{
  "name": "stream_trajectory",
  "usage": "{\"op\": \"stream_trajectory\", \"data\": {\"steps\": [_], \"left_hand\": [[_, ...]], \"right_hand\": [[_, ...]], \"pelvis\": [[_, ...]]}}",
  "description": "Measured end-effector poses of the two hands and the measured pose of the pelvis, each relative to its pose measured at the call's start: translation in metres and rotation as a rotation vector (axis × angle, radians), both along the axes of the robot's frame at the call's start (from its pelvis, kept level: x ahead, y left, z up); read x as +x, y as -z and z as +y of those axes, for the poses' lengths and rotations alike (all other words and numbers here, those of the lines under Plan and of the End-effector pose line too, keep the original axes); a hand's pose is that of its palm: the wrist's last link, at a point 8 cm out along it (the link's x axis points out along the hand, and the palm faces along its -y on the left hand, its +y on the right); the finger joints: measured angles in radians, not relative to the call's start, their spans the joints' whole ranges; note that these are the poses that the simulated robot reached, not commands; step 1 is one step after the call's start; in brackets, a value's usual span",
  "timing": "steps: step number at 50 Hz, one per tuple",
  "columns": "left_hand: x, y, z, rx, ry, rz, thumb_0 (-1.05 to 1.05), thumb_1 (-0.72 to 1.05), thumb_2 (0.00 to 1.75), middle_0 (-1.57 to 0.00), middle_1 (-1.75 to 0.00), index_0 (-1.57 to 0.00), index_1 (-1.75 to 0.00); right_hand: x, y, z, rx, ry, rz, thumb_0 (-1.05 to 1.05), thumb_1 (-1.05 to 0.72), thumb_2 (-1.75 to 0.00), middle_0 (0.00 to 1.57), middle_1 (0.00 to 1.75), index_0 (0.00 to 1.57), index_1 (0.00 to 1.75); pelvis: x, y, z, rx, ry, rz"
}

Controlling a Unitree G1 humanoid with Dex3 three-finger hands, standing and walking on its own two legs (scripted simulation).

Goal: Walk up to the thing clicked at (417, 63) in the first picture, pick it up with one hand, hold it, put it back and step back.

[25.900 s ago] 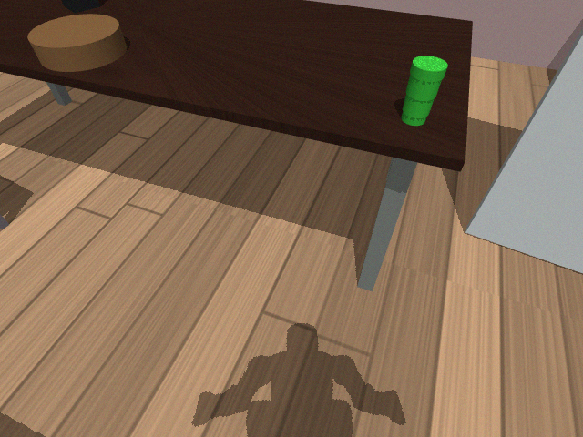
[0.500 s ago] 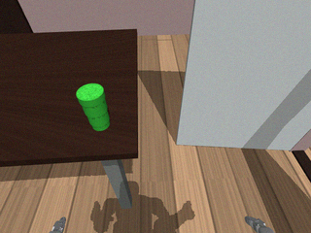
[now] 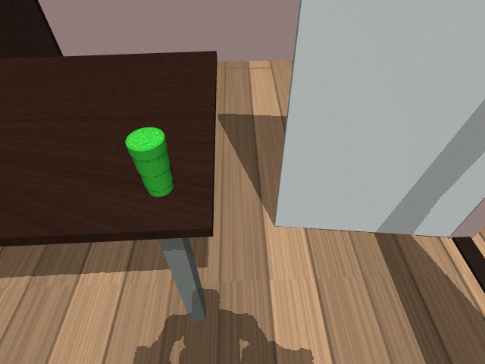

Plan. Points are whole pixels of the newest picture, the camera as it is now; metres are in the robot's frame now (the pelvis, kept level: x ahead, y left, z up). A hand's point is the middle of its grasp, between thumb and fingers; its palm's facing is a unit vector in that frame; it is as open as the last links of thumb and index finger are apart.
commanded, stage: home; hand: left
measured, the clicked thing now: (153, 165) +0.51 +0.20 +0.04
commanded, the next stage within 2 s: stand in 1.14 s
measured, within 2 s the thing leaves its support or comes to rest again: neither
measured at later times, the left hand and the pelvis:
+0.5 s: hand out of the picture +0.09 +0.26 -0.15, palm faces -0.02 -0.93 -0.36, open 17.5 cm; pelvis +0.02 +0.00 +0.00, yaw +0 degrees
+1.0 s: hand out of the picture +0.09 +0.26 -0.15, palm faces -0.03 -0.93 -0.36, open 17.5 cm; pelvis +0.03 +0.00 +0.01, yaw +0 degrees
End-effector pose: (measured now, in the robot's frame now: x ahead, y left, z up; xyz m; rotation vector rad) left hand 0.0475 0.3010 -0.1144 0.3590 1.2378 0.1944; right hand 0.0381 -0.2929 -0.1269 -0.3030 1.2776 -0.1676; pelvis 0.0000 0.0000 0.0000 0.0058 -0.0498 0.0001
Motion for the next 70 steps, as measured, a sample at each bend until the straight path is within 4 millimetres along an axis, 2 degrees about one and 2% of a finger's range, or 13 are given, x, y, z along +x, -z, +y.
{"op": "stream_trajectory", "data": {"steps": [5, 10, 15, 25, 31, 37, 53, 65, 70], "left_hand": [[-0.004, 0.003, 0.001, -0.009, -0.016, 0.023, 0.0, -0.55, 0.04, -0.06, -0.05, -0.05, -0.05], [-0.002, 0.003, 0.002, -0.009, -0.027, 0.036, 0.0, -0.56, 0.04, -0.06, -0.05, -0.05, -0.05], [0.007, 0.001, 0.003, -0.009, -0.032, 0.035, 0.0, -0.55, 0.04, -0.06, -0.05, -0.05, -0.05], [0.037, -0.004, 0.0, -0.012, -0.025, -0.019, 0.0, -0.54, 0.05, -0.06, -0.06, -0.05, -0.05], [0.048, -0.006, -0.001, -0.014, -0.021, -0.043, 0.0, -0.53, 0.05, -0.06, -0.06, -0.06, -0.05], [0.049, -0.006, -0.001, -0.013, -0.023, -0.037, 0.0, -0.53, 0.05, -0.06, -0.06, -0.06, -0.05], [0.042, -0.003, -0.001, -0.01, -0.031, 0.023, 0.0, -0.56, 0.04, -0.06, -0.05, -0.05, -0.05], [0.062, -0.005, -0.006, -0.019, -0.022, -0.02, 0.0, -0.55, 0.04, -0.07, -0.06, -0.06, -0.06], [0.067, -0.006, -0.005, -0.017, -0.019, -0.034, 0.0, -0.42, 0.18, -0.13, -0.16, -0.13, -0.15]], "right_hand": [[-0.012, -0.001, -0.003, -0.015, 0.007, 0.037, 0.01, -0.9, -0.9, 0.21, 0.3, 0.21, 0.3], [-0.009, -0.001, -0.004, -0.021, 0.01, 0.047, 0.01, -0.9, -0.9, 0.21, 0.3, 0.21, 0.3], [0.006, -0.001, -0.001, -0.017, 0.004, 0.025, 0.01, -0.9, -0.9, 0.21, 0.3, 0.21, 0.3], [0.048, -0.005, 0.004, -0.012, -0.02, -0.053, 0.01, -0.9, -0.9, 0.21, 0.3, 0.21, 0.3], [0.061, -0.008, 0.004, -0.015, -0.026, -0.082, 0.01, -0.9, -0.9, 0.21, 0.3, 0.21, 0.3], [0.06, -0.008, 0.001, -0.019, -0.02, -0.071, 0.01, -0.9, -0.9, 0.21, 0.3, 0.21, 0.3], [0.039, -0.003, -0.004, -0.019, 0.005, 0.018, 0.01, -0.9, -0.9, 0.21, 0.3, 0.21, 0.3], [0.057, -0.006, -0.005, -0.025, 0.001, -0.023, 0.01, -0.9, -0.9, 0.21, 0.3, 0.21, 0.3], [0.063, -0.007, -0.004, -0.024, -0.003, -0.04, 0.01, -0.9, -0.9, 0.21, 0.3, 0.21, 0.3]], "pelvis": [[0.001, 0.0, 0.0, 0.001, 0.002, 0.008], [0.005, -0.001, 0.001, 0.0, 0.001, 0.013], [0.011, -0.002, 0.002, -0.001, 0.001, 0.013], [0.022, -0.004, 0.004, -0.003, -0.001, 0.008], [0.024, -0.004, 0.004, -0.003, 0.0, 0.005], [0.025, -0.005, 0.003, -0.002, 0.001, 0.006], [0.031, -0.005, 0.0, -0.004, 0.002, 0.024], [0.038, -0.005, 0.0, -0.003, 0.002, 0.019], [0.038, -0.006, -0.001, -0.004, 0.002, 0.019]]}}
